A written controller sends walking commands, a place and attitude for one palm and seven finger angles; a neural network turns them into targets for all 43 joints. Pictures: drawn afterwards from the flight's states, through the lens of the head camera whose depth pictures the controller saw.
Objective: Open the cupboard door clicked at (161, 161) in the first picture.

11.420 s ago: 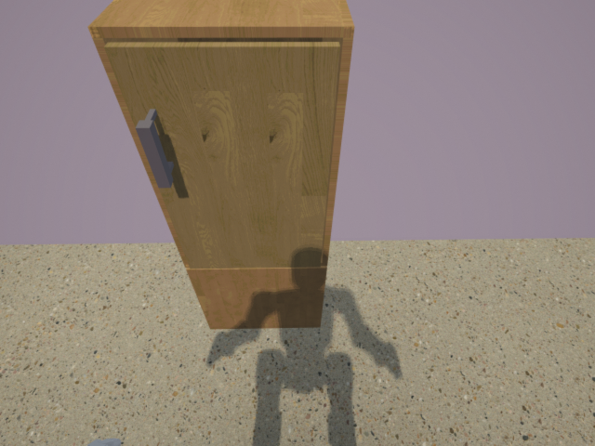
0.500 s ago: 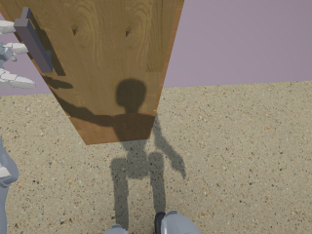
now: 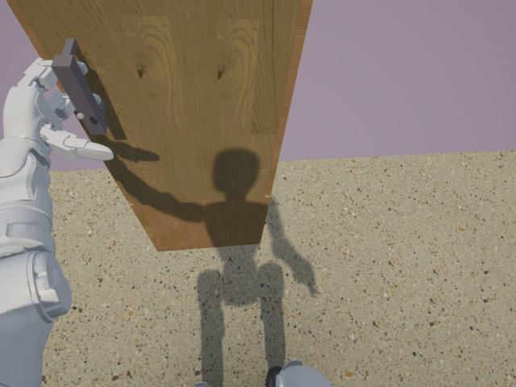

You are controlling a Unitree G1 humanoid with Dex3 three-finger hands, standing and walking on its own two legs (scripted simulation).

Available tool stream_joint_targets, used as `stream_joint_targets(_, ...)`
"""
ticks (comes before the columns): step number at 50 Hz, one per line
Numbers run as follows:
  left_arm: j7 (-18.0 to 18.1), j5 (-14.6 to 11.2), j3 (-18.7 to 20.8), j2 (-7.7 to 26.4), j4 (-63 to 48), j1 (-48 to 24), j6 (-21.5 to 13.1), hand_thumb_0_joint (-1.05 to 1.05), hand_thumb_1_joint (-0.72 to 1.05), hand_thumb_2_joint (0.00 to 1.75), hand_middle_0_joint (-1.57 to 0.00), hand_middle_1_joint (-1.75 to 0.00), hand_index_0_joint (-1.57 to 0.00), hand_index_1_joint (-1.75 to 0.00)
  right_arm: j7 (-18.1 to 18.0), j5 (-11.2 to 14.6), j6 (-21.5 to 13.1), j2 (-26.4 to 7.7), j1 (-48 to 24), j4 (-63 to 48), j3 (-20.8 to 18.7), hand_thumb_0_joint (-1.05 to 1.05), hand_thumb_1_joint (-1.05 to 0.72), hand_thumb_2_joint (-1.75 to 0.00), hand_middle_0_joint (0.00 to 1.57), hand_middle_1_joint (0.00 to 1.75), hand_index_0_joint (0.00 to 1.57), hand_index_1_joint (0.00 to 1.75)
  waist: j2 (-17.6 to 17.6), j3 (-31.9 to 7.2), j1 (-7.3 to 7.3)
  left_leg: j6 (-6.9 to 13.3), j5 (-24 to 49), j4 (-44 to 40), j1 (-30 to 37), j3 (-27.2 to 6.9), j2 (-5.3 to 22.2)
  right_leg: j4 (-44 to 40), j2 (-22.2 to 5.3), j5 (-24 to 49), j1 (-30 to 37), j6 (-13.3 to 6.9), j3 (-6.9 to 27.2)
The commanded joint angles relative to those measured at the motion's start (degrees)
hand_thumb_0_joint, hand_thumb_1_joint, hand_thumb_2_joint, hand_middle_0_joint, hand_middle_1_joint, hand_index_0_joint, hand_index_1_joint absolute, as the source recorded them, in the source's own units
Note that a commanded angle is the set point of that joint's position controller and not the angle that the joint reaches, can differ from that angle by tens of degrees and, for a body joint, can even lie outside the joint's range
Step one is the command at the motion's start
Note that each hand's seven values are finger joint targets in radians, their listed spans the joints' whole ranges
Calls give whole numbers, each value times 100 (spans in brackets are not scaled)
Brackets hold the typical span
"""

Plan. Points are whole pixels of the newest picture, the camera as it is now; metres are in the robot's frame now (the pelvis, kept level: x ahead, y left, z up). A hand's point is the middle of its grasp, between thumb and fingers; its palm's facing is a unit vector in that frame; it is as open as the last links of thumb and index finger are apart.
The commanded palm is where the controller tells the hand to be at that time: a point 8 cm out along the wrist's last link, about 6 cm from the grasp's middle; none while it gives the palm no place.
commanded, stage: slide the fingers in behind the handle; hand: left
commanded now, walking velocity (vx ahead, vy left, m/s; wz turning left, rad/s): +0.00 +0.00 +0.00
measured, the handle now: (85, 89) +0.55 +0.24 +0.11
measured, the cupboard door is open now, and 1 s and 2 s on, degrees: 0 0 7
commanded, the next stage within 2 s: close the thumb around the handle in 0.72 s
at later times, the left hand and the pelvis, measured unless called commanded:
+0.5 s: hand (94, 116) +0.49 +0.22 +0.10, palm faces +0.03 -1.00 -0.03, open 14.0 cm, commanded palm +0.47 +0.26 +0.11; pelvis -0.01 -0.01 +0.00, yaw +0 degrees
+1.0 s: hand (91, 113) +0.50 +0.22 +0.10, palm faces +0.03 -1.00 -0.01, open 13.0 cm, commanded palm +0.47 +0.26 +0.11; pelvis +0.00 +0.00 +0.00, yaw +0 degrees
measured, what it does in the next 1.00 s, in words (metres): stands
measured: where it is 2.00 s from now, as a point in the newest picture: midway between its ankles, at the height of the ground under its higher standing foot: outside the picture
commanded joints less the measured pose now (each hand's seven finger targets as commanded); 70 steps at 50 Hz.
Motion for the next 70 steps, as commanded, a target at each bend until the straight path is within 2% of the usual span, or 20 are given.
stream_joint_targets(1, 78, -114, 136, 1664, -1159, -2535, -406, 0, -50, 30, -30, -120, -30, -120, -89, -25, -86, -1049, 938, -264, -381, 0, -90, -90, 20, 30, 20, 30, 544, -2303, -57, -163, 2910, -504, 762, -366, 60, -26, 102, 2161, 1866, -44, 387)
stream_joint_targets(5, 94, -149, 12, 1500, -1330, -2801, -495, 0, -50, 30, -30, -120, -30, -120, -111, -30, -134, -1049, 952, -227, -401, 0, -90, -90, 20, 30, 20, 30, 714, -2498, -107, -168, 2881, -497, 961, -391, 51, -46, 104, 2074, 1794, -50, 391)
stream_joint_targets(7, 100, -178, 143, 1644, -1130, -2727, -460, 0, -50, 30, -30, -120, -30, -120, -118, -23, -161, -1063, 980, -187, -390, 0, -90, -90, 20, 30, 20, 30, 425, -2433, -113, -112, 2607, -507, 664, -335, 28, -71, 95, 2126, 2003, -34, 438)
stream_joint_targets(11, 127, -73, 188, 1788, -1024, -2681, -427, 0, -50, 30, -30, -120, -30, -120, -118, -27, -169, -1070, 992, -187, -376, 0, -90, -90, 20, 30, 20, 30, 570, -2352, -81, -94, 2444, -544, 509, -311, 10, -68, 71, 2060, 2033, -46, 465)
stream_joint_targets(15, 140, -151, 164, 1641, -1394, -2660, -528, 0, -50, 30, -30, -120, -30, -120, -102, -30, -195, -1055, 993, -235, -417, 0, -90, -90, 20, 30, 20, 30, 693, -2713, -8, -126, 2805, -526, 831, -335, 25, -43, 91, 2240, 2107, -65, 448)
stream_joint_targets(18, 176, -133, 281, 1756, -998, -2433, -411, 0, -50, 30, -30, -120, -30, -120, -100, -19, -179, -1086, 1019, -217, -399, 0, -90, -90, 20, 30, 20, 30, 296, -2334, -20, -73, 2395, -590, 423, -275, 15, -101, 84, 2112, 2177, -42, 459)
stream_joint_targets(20, 209, -53, 299, 1916, -977, -2562, -391, 0, -50, 30, -30, -120, -30, -120, -118, -16, -178, -1097, 998, -228, -374, 0, -90, -90, 20, 30, 20, 30, 454, -2164, -34, -60, 2203, -629, 280, -260, -1, -120, 61, 1981, 2120, -38, 494)
stream_joint_targets(25, 194, -74, 320, 1946, -1320, -2796, -593, 0, -50, 30, -30, -120, -30, -120, -127, -34, -223, -1080, 1049, -229, -404, 0, -90, -90, 20, 30, 20, 30, 699, -2681, -21, -102, 2530, -563, 702, -303, 12, -63, 83, 2104, 2145, -55, 493)
stream_joint_targets(27, 115, -133, 113, 1615, -1048, -2678, -545, 0, -50, 30, -30, -120, -30, -120, -120, -27, -237, -1070, 1036, -178, -391, 0, -90, -90, 20, 30, 20, 30, 618, -2421, -106, -111, 2495, -560, 708, -303, 30, -94, 95, 2005, 1923, -48, 451)
stream_joint_targets(29, 77, -131, 133, 1708, -734, -2602, -449, 0, -50, 30, -30, -120, -30, -120, -143, -13, -229, -1119, 1061, -160, -369, 0, -90, -90, 20, 30, 20, 30, 308, -2122, -144, -70, 2218, -598, 417, -327, 24, -128, 91, 1848, 1904, -45, 452)
stream_joint_targets(30, 63, -106, -48, 1535, -767, -2771, -413, 0, -50, 30, -30, -120, -30, -120, -146, -4, -236, -1102, 1027, -158, -362, 0, -90, -90, 20, 30, 20, 30, 505, -2028, -204, -79, 2127, -624, 444, -317, 25, -142, 78, 1739, 1752, -35, 445)
stream_joint_targets(35, 141, -86, 53, 1651, -1127, -3063, -502, 0, -50, 30, -30, -120, -30, -120, -137, -59, -257, -1100, 1138, -127, -398, 0, -90, -90, 20, 30, 20, 30, 785, -2594, -166, -172, 2746, -518, 940, -440, 52, -39, 100, 1916, 1641, -54, 389)
stream_joint_targets(41, 219, -60, -156, 1280, -1075, -2990, -497, 0, -50, 30, -30, -120, -30, -120, -88, -70, -230, -1071, 1156, -89, -417, 0, -90, -90, 20, 30, 20, 30, 827, -2476, -186, -264, 3163, -477, 1179, -514, 94, -15, 126, 1893, 1354, -52, 311)
stream_joint_targets(45, 292, -43, 2, 1442, -1070, -2969, -479, 0, -28, 40, -32, -122, -32, -122, -82, -90, -205, -1101, 1207, -47, -440, 0, -90, -90, 20, 30, 20, 30, 634, -2542, -177, -260, 3265, -445, 1210, -534, 111, -26, 139, 1932, 1366, -47, 299)
stream_joint_targets(47, 264, -54, -203, 1208, -1054, -3056, -442, 0, -16, 44, -32, -124, -32, -124, -75, -81, -216, -1062, 1148, -51, -415, 0, -90, -90, 20, 30, 20, 30, 770, -2363, -243, -234, 3056, -475, 1053, -460, 82, -54, 124, 1960, 1414, -42, 329)
stream_joint_targets(49, 271, -38, 48, 1523, -1001, -2858, -459, 0, -5, 49, -33, -125, -33, -125, -81, -86, -205, -1102, 1189, -84, -418, 0, -90, -90, 20, 30, 20, 30, 562, -2473, -146, -221, 3120, -473, 999, -497, 79, -11, 132, 2038, 1578, -75, 323)
stream_joint_targets(51, 233, -49, -59, 1357, -1149, -2817, -486, 0, 6, 54, -34, -126, -34, -126, -63, -82, -205, -1057, 1155, -90, -424, 0, -90, -90, 20, 30, 20, 30, 920, -2568, -102, -287, 3347, -468, 1192, -494, 91, -3, 124, 2049, 1511, -71, 310)
stream_joint_targets(62, 408, -100, -69, 1115, -1403, -2446, -486, 0, 68, 80, -38, -133, -38, -133, -2, -71, -167, -998, 1037, -183, -448, 0, -90, -90, 20, 30, 20, 30, 644, -2334, -8, -271, 3413, -543, 1107, -432, 93, -35, 134, 2185, 1677, -59, 297)
stream_joint_targets(66, 419, -91, -127, 1039, -1529, -2408, -553, 0, 90, 90, -40, -135, -40, -135, 8, -72, -188, -996, 1032, -180, -466, 0, -90, -90, 20, 30, 20, 30, 716, -2582, 18, -278, 3573, -504, 1264, -422, 94, -17, 133, 2297, 1763, -60, 333)
stream_joint_targets(70, 363, -136, 90, 1316, -1477, -2411, -594, 0, 90, 90, -40, -135, -40, -135, -23, -63, -193, -1020, 994, -169, -452, 0, -90, -90, 20, 30, 20, 30, 487, -2560, 29, -209, 3293, -538, 998, -370, 68, -24, 119, 2432, 2051, -62, 389)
